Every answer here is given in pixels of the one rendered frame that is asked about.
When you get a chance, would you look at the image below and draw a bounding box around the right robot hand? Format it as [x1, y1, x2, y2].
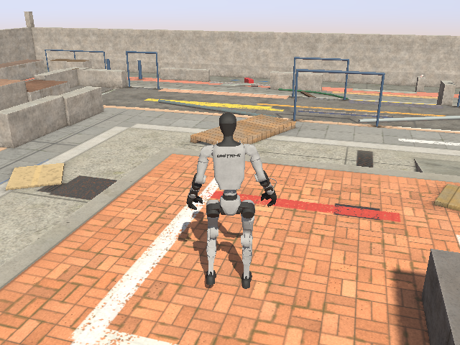
[261, 190, 277, 207]

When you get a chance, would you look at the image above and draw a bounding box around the robot left upper arm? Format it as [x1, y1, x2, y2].
[195, 144, 213, 185]

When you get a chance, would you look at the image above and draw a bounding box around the robot foot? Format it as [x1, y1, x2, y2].
[206, 270, 216, 285]
[241, 271, 252, 289]

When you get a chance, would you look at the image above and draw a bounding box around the left robot foot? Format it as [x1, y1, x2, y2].
[206, 270, 216, 285]

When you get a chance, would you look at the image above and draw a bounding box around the right robot foot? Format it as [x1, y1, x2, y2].
[241, 271, 252, 289]

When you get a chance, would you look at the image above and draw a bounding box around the robot left forearm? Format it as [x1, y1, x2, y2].
[188, 173, 202, 198]

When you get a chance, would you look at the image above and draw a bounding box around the left robot hand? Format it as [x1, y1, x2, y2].
[186, 195, 203, 210]

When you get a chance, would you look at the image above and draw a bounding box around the robot right upper arm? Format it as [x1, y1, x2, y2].
[244, 144, 266, 183]

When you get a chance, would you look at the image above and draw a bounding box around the robot right forearm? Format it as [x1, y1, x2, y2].
[260, 170, 274, 195]

